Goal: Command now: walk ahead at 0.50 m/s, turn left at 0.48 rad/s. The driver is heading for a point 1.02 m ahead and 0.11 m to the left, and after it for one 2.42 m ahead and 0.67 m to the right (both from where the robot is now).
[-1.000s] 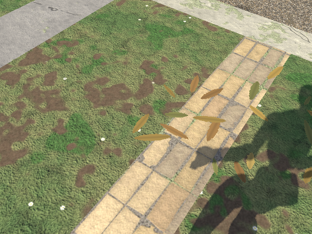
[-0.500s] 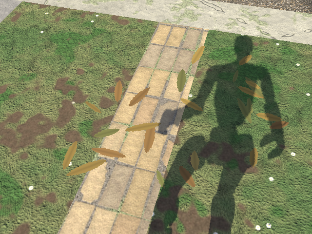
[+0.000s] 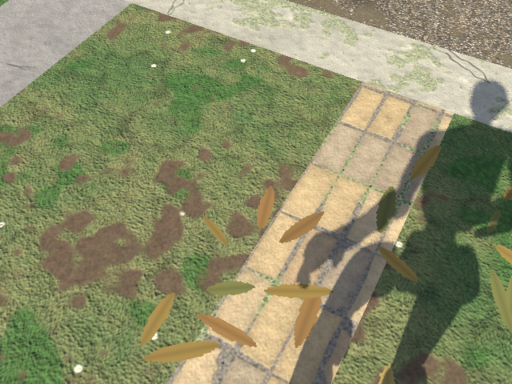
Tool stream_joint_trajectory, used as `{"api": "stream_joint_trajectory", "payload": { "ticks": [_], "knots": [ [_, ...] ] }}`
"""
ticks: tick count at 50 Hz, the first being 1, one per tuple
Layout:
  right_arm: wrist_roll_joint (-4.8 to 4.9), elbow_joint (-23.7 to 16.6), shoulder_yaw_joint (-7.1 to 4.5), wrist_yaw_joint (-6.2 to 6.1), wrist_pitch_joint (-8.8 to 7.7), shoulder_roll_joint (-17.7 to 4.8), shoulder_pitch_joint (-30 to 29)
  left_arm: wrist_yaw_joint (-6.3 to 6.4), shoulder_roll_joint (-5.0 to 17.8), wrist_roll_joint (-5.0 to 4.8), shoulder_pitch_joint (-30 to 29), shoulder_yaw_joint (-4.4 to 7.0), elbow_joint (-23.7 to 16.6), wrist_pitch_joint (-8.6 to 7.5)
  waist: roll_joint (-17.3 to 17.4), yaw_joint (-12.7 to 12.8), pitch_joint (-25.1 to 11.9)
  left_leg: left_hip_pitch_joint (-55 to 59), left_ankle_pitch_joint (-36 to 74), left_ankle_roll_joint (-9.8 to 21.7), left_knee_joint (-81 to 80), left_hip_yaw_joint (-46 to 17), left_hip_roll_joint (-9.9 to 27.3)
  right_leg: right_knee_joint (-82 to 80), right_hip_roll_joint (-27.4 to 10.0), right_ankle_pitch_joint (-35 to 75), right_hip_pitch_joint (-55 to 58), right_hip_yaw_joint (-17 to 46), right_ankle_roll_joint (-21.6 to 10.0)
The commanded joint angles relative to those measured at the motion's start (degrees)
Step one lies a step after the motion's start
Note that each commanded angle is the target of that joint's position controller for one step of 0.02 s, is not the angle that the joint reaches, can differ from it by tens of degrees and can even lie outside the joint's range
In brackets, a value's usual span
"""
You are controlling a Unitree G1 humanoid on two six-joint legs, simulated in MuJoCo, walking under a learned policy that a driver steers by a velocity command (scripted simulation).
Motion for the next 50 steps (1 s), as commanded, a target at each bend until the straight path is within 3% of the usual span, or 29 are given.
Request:
{"api": "stream_joint_trajectory", "payload": {
  "ticks": [1,3,4,8,10,13,16,18,19,20,21,22,23,24,27,30,33,36,39,41,42,43,44,45,46,47,48,49,50],
  "knots": [
    [0.09,-2.24,-2.77,-1.12,-0.04,-8.34,9.14,-0.7,7.48,-0.35,-6.2,1.11,-9.1,-4.06,-2.79,-4.0,-8.87,31.43,-0.4,12.08,-17.78,-31.37,18.14,6.79,-4.24,4.21,-30.74,5.84,-0.38],
    [-0.87,-3.55,-2.12,-1.45,-0.05,-6.83,5.35,-0.3,7.78,0.98,-4.2,1.62,-8.79,-2.93,-0.14,-0.25,-5.6,20.4,8.55,11.86,-20.43,-26.11,15.04,1.62,-6.26,6.85,-24.19,5.41,0.97],
    [-0.74,-3.44,-2.19,-1.7,-0.11,-6.87,4.67,-0.1,7.18,1.3,-2.79,1.5,-8.43,-2.28,1.02,0.63,-5.28,17.76,11.38,12.14,-21.25,-24.24,14.24,-0.74,-6.71,7.37,-23.09,4.75,2.06],
    [-0.17,-1.94,-2.72,-3.02,0.04,-8.94,5.79,0.49,4.1,1.82,-7.31,0.26,-9.4,-1.2,2.32,-0.39,-3.61,9.79,15.21,9.92,-21.18,-16.5,10.18,-15.25,-5.73,17.74,-20.34,2.05,5.52],
    [0.3,-1.15,-2.83,-3.46,0.63,-9.2,7.36,0.23,2.93,1.5,-12.14,-0.2,-10.12,-1.51,3.54,-2.68,-3.82,8.85,11.02,7.49,-19.68,-14.98,8.04,-25.26,-3.66,26.57,-16.94,1.61,5.8],
    [0.56,0.07,-3.01,-3.72,1.45,-9.66,10.63,-0.48,3.9,0.3,-16.87,0.18,-11.05,-2.18,4.87,-4.95,-4.64,12.05,5.33,6.08,-17.25,-18.94,9.26,-33.35,-1.16,30.63,-14.18,2.37,5.63],
    [0.58,0.37,-2.9,-3.85,1.92,-8.87,11.06,-1.02,6.41,-0.18,-16.32,1.53,-11.02,-2.89,6.54,-3.72,-4.9,17.77,1.53,4.62,-12.28,-25.34,11.69,-37.87,-0.91,25.49,-12.45,4.58,3.57],
    [0.29,-0.08,-2.58,-3.77,2.08,-7.48,9.64,-0.86,7.81,-0.25,-10.15,2.77,-9.49,-3.4,7.48,0.17,-6.15,17.34,2.25,2.53,-6.81,-26.2,10.66,-41.08,-1.26,23.33,-4.1,3.46,0.72],
    [-0.08,-0.64,-1.54,-3.5,1.8,-4.5,9.85,-0.44,9.89,0.65,-4.04,3.66,-8.94,-3.74,5.14,3.16,-11.32,14.01,0.99,0.52,3.44,-23.22,7.82,-40.62,-6.54,21.47,6.98,7.58,-2.4],
    [-0.09,-1.75,-0.11,-3.42,1.33,-0.11,15.43,-0.11,14.41,2.06,2.9,4.73,-8.12,-3.55,-6.81,2.83,-19.93,-0.29,-13.26,-3.47,22.1,-15.01,0.72,-41.93,-19.45,14.84,26.35,26.21,-9.6],
    [0.98,-2.31,0.06,-3.48,0.88,-1.9,18.66,-0.91,14.44,0.98,6.8,5.22,-5.54,-2.77,-19.61,2.24,-21.54,-13.41,-25.58,-5.17,34.95,-11.63,0.64,-48.11,-25.9,-0.78,30.91,47.27,-14.95],
    [1.35,-1.06,-1.13,-3.57,1.0,-6.76,15.58,-1.03,9.36,0.26,4.56,3.97,-6.27,-2.61,-11.3,3.71,-13.94,-17.22,-20.82,-5.64,39.72,-13.18,3.53,-50.2,-23.45,-8.09,25.48,43.07,-13.16],
    [0.71,-1.89,-1.45,-3.57,1.19,-7.79,10.13,-0.9,7.18,0.41,2.24,3.29,-6.33,-2.15,-6.85,4.18,-8.22,-17.51,-16.17,-5.86,40.28,-11.1,5.2,-50.15,-20.64,-3.46,19.2,33.85,-11.11],
    [-0.06,-2.85,-1.38,-3.53,1.07,-7.09,6.85,-0.92,6.1,0.86,0.14,2.78,-6.24,-1.89,-4.66,3.55,-4.78,-16.57,-13.14,-5.82,38.11,-10.24,6.44,-50.95,-18.11,4.03,13.37,27.58,-10.68],
    [0.06,-3.13,-1.04,-2.73,0.97,-4.16,6.3,-0.79,4.06,0.94,-1.81,2.01,-4.89,-2.05,-7.26,0.7,-2.69,-11.39,-9.56,-5.85,30.72,-8.54,9.14,-54.12,-13.93,16.36,5.96,17.72,-10.8],
    [-0.62,-3.86,0.01,-2.37,0.82,-1.87,3.34,-0.73,6.37,0.13,-1.13,2.62,-3.16,-2.18,-6.11,0.67,-2.31,-11.29,-6.68,-6.71,21.41,-5.87,10.2,-56.4,-14.15,24.2,5.08,13.0,-12.53],
    [-0.64,-4.49,0.9,-1.74,0.04,-0.52,-1.53,-0.65,8.26,-0.31,-0.56,2.98,-1.79,-1.61,-5.11,2.28,-2.11,-7.66,2.11,-6.89,9.52,-3.97,10.13,-57.2,-12.94,26.79,4.4,7.95,-11.7],
    [-0.06,-5.39,0.81,-1.23,-0.38,-1.15,-6.24,-0.77,9.45,-0.93,2.27,3.11,0.1,-1.02,-5.19,4.05,-1.54,-3.7,7.38,-6.8,1.82,-2.5,8.53,-56.81,-13.1,26.78,5.23,6.08,-10.66],
    [0.21,-6.66,0.33,-0.76,-0.64,-2.33,-8.7,-0.71,10.26,-1.43,4.0,3.31,1.8,-0.24,-5.53,3.76,-0.6,-2.43,5.46,-4.87,-2.42,-2.53,7.82,-55.07,-15.42,28.25,9.1,6.75,-9.49],
    [-0.04,-5.98,-0.5,-0.74,-0.76,-3.77,-5.28,-0.44,11.05,-1.52,3.21,3.51,2.32,0.39,-5.5,0.62,-2.29,4.29,4.14,-2.96,-5.7,-1.09,6.3,-50.23,-15.27,36.79,10.35,5.39,-8.0],
    [-0.41,-4.11,-1.61,-1.07,-0.63,-5.55,0.61,-0.31,10.37,-1.49,3.18,3.23,2.43,0.56,-4.45,-2.45,-5.98,13.38,4.23,-1.56,-7.16,0.17,4.85,-42.89,-13.06,44.58,9.18,2.96,-6.72],
    [-0.65,-2.09,-2.92,-1.66,-0.38,-8.33,9.2,-0.17,8.49,-0.77,3.14,2.39,1.97,0.45,-2.81,-6.43,-11.76,26.5,4.82,0.5,-6.1,-2.83,7.86,-31.23,-10.31,42.47,3.14,0.36,-4.71],
    [-1.94,-1.59,-4.16,-2.32,0.11,-14.46,16.49,-0.29,3.15,0.56,6.7,0.53,-0.29,-0.38,9.59,-6.85,-20.7,47.23,2.16,7.95,-6.54,-25.08,23.18,-8.76,-3.47,20.6,-16.51,-3.09,-0.6],
    [-0.94,-0.77,-3.72,-2.04,0.38,-12.77,18.14,-0.42,3.35,-0.05,7.43,0.27,-0.1,-1.43,15.96,-6.84,-25.11,50.57,-7.83,12.95,-15.71,-43.8,28.09,2.55,0.61,-6.27,-27.28,3.03,0.28],
    [-0.6,-0.8,-2.57,-1.9,0.23,-9.33,14.88,-0.77,8.33,-1.66,3.83,1.73,-0.5,-1.83,10.1,-6.87,-16.45,44.2,-13.36,10.55,-17.21,-37.88,26.82,7.01,-2.97,-4.09,-32.94,5.29,-0.32],
    [-0.64,-1.07,-1.93,-1.9,0.07,-7.23,11.64,-0.88,8.36,-2.21,0.06,1.75,-1.33,-1.82,7.29,-5.79,-10.67,36.88,-12.0,8.6,-18.18,-29.82,24.51,5.81,-5.42,0.98,-33.16,4.11,-0.9],
    [-1.01,-0.91,-1.35,-1.67,-0.22,-5.5,8.41,-0.74,7.51,-1.54,-1.51,1.73,-1.35,-1.45,4.54,-4.01,-6.61,29.79,-7.64,7.45,-20.21,-24.22,22.03,2.75,-7.21,5.15,-31.34,3.41,-0.64],
    [-1.44,-0.84,-0.97,-1.51,-0.72,-3.99,6.1,-0.6,7.0,-0.9,-1.08,2.01,-1.0,-0.76,5.25,-2.13,-4.7,24.78,-3.16,6.47,-22.09,-19.93,20.17,-0.04,-8.7,8.3,-28.28,4.08,-0.34],
    [-1.7,-0.55,-1.04,-1.44,-1.17,-3.74,4.79,-0.62,5.82,-0.97,0.36,1.88,-0.37,0.02,6.19,-0.79,-4.15,21.3,-0.39,6.11,-23.95,-16.74,19.27,-0.86,-9.05,10.45,-25.09,4.43,0.12]
  ]
}}
Velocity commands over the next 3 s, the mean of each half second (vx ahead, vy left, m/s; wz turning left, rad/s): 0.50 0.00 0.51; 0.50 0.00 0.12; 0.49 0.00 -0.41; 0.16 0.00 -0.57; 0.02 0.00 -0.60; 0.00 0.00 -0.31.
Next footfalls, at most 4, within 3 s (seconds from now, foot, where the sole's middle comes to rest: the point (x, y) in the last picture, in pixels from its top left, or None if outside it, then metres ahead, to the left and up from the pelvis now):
0.38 right None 0.42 -0.13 -0.75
0.86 left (196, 324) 0.58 0.20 -0.75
1.40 right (254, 214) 0.93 0.05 -0.75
1.84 left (197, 165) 1.12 0.24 -0.75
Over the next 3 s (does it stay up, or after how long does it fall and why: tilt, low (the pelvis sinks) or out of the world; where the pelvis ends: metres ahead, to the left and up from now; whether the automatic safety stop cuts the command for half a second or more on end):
stays up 0.98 0.15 0.02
